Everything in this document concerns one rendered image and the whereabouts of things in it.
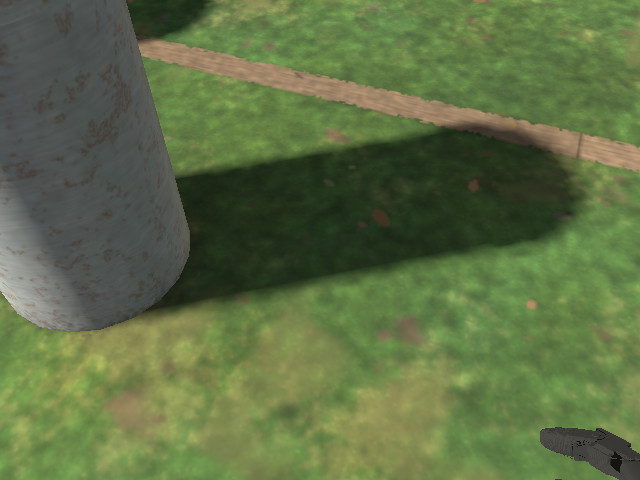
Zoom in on right robot hand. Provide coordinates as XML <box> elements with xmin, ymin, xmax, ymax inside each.
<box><xmin>540</xmin><ymin>427</ymin><xmax>640</xmax><ymax>480</ymax></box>

